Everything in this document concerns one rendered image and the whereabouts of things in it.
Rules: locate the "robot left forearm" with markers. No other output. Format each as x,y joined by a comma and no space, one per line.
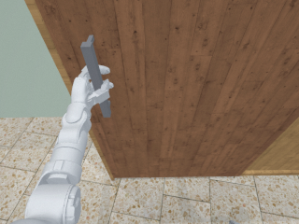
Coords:
65,162

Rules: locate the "wardrobe door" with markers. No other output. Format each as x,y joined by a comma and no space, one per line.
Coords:
202,88
283,154

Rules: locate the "robot left upper arm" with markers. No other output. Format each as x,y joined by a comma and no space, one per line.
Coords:
53,204

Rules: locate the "handle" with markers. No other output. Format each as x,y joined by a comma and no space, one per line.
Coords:
90,59

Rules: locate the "robot left hand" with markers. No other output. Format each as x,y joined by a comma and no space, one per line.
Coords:
83,91

